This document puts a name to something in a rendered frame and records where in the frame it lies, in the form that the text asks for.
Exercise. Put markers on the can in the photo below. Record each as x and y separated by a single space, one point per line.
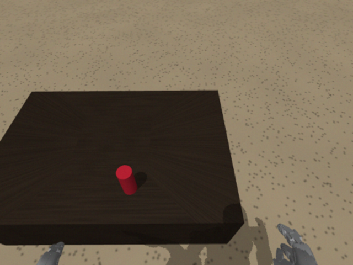
126 178

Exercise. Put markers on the right robot hand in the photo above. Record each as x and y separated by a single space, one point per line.
299 254

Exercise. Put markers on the left robot hand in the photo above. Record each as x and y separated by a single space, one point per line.
52 256

